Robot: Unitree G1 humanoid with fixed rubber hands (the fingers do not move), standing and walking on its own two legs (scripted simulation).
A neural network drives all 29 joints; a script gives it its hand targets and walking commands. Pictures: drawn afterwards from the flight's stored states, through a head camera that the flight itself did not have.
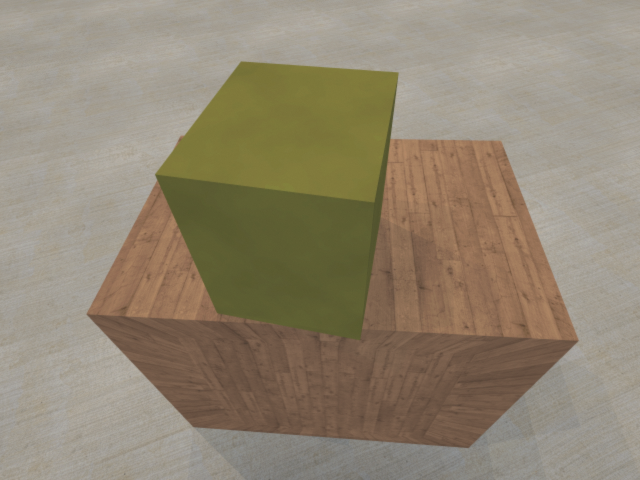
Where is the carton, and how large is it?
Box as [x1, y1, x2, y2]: [155, 61, 398, 339]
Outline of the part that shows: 241,61 162,164 155,175 217,312 359,339 380,217 398,72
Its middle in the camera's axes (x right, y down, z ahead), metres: -0.03 -0.06 +0.61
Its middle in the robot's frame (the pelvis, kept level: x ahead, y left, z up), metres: +0.51 +0.03 +0.05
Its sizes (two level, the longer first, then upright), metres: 0.277 0.243 0.300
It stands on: a pedestal, 0.66 m high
